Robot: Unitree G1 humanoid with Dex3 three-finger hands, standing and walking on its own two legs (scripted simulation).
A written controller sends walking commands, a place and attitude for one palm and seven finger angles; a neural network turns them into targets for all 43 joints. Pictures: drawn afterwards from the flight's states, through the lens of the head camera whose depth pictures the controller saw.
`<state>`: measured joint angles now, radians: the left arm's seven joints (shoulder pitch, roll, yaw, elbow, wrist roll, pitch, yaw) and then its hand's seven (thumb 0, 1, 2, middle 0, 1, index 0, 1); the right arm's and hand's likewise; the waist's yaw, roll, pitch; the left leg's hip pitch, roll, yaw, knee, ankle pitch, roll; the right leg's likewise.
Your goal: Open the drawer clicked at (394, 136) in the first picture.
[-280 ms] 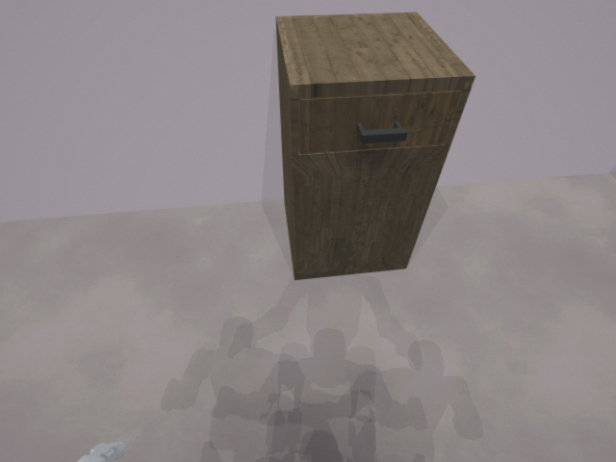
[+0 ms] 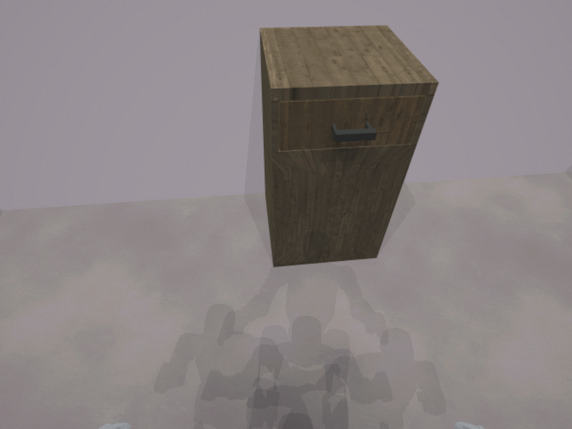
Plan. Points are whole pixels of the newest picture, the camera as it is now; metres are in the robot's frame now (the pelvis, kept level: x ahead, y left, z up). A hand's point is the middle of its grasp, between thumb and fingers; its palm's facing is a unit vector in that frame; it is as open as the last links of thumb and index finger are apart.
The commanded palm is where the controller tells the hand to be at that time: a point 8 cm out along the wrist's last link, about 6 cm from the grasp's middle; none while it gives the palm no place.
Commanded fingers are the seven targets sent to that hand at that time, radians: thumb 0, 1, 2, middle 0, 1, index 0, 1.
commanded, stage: stand and wait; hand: left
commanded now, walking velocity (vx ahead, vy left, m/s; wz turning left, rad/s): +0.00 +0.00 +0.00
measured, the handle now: (352, 130) +0.91 -0.13 -0.08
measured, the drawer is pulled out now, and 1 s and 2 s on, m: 0.00 0.00 0.00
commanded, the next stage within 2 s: look at it before walking up in 0.54 s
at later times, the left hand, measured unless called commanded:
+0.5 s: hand out of the picture +0.05 +0.23 -0.15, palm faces -0.02 -0.94 -0.33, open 7.3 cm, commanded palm none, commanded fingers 0.00 0.90 0.90 -0.20 -0.30 -0.20 -0.30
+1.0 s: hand out of the picture +0.05 +0.22 -0.15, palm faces -0.03 -0.95 -0.32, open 7.3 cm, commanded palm none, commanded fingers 0.00 0.90 0.90 -0.20 -0.30 -0.20 -0.30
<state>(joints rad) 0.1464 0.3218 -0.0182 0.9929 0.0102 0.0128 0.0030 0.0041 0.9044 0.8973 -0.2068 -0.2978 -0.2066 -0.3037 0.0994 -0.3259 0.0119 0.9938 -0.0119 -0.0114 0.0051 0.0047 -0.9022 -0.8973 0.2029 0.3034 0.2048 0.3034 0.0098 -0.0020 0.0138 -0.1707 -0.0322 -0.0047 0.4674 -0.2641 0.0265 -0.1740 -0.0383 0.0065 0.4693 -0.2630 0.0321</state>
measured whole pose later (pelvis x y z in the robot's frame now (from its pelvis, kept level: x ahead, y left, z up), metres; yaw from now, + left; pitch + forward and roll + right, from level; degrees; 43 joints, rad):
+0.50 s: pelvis -0.01 -0.02 +0.00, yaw +0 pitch -2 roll +0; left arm 0.16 0.33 -0.01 1.08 0.01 0.00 0.00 0.00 0.91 0.90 -0.21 -0.30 -0.21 -0.30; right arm 0.15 -0.34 0.01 1.10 -0.01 0.00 0.00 0.01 -0.90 -0.90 0.20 0.30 0.20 0.30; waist 0.00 0.01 0.03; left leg -0.15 -0.01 -0.01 0.40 -0.21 0.00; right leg -0.15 -0.01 0.00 0.40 -0.21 0.01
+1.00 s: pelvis -0.01 -0.02 +0.01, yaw +0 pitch -2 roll +0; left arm 0.16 0.32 -0.01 1.09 0.01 0.00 0.00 0.00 0.91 0.90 -0.21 -0.30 -0.21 -0.30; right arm 0.14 -0.33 0.01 1.11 -0.01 -0.01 0.00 0.00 -0.90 -0.90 0.20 0.30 0.20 0.30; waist 0.00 0.00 0.03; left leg -0.15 0.00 -0.01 0.38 -0.20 -0.01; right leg -0.16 -0.01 0.00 0.38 -0.19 0.00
